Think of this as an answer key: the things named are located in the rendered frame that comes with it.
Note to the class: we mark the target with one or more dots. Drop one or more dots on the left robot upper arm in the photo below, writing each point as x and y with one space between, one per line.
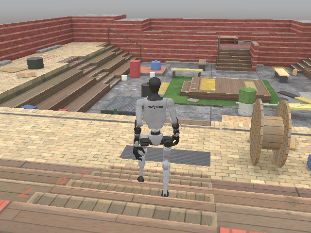
139 104

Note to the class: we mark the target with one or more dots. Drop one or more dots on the robot right hand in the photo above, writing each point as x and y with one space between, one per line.
175 138

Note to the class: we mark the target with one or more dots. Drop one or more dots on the left robot foot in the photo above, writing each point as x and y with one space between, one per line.
140 179

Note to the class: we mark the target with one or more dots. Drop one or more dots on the robot left shin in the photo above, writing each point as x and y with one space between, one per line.
141 164

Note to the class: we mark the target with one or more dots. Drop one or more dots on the right robot forearm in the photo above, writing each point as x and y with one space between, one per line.
176 129

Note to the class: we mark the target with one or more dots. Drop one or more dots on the right robot upper arm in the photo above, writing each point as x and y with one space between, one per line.
172 110

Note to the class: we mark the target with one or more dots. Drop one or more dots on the robot left hand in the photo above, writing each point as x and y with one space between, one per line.
135 152

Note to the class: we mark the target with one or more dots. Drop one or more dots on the left robot forearm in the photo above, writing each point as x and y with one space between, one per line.
136 135

